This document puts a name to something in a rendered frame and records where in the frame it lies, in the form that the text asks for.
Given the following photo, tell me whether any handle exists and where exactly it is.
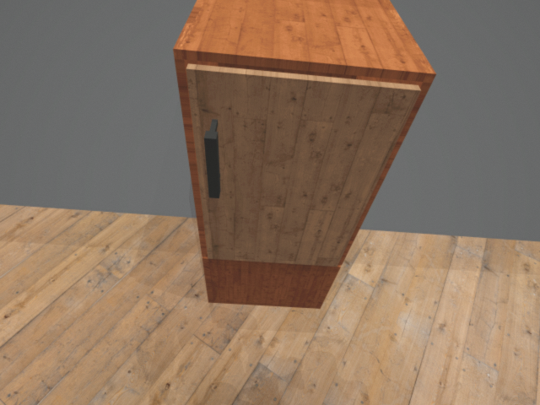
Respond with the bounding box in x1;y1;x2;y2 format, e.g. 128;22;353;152
204;119;220;198

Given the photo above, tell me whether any cupboard door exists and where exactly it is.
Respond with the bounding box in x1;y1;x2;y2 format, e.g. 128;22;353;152
186;63;421;267

